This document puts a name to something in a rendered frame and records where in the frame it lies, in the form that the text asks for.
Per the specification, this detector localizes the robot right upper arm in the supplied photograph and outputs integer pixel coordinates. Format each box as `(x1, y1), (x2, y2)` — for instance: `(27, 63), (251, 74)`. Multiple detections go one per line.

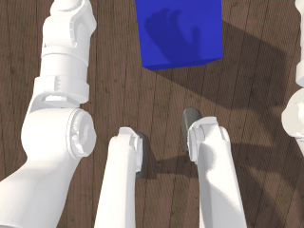
(281, 87), (304, 156)

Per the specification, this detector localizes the robot left upper arm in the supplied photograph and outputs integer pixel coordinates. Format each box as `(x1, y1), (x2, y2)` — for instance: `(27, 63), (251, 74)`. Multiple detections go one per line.
(0, 107), (97, 228)

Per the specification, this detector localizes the left robot shin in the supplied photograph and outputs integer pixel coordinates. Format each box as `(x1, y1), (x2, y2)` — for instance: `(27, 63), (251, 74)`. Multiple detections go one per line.
(107, 126), (142, 172)

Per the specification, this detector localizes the left robot forearm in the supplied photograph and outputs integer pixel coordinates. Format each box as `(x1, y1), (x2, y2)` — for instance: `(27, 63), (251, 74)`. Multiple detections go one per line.
(21, 0), (97, 148)

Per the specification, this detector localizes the right robot foot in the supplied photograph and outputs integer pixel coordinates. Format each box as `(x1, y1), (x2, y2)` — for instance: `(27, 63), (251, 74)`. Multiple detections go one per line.
(180, 106), (200, 156)

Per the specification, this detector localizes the right robot forearm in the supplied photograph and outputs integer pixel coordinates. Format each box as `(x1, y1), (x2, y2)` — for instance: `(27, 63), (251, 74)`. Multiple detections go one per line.
(294, 0), (304, 87)

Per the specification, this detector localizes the carton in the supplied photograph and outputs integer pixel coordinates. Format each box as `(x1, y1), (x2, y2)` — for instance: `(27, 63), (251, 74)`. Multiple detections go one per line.
(135, 0), (223, 70)

